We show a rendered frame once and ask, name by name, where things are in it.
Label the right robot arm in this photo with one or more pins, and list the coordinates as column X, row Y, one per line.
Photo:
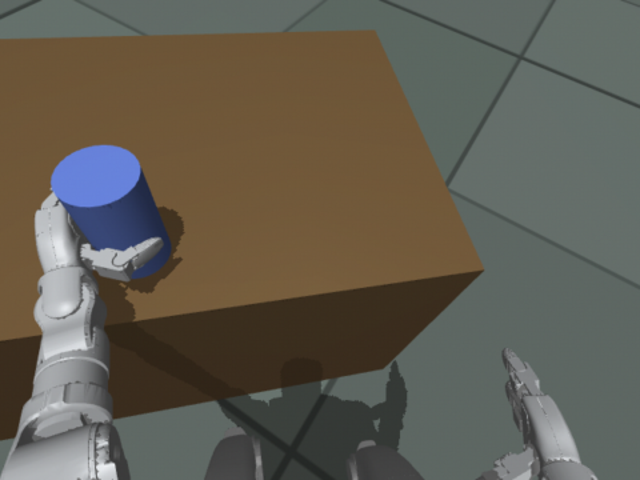
column 566, row 470

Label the left robot arm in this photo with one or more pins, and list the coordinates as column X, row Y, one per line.
column 65, row 430

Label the left robot hand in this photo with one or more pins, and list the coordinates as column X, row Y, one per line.
column 60, row 243

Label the can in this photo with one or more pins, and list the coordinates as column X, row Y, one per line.
column 104, row 190

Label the right robot hand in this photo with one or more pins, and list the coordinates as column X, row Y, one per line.
column 546, row 435

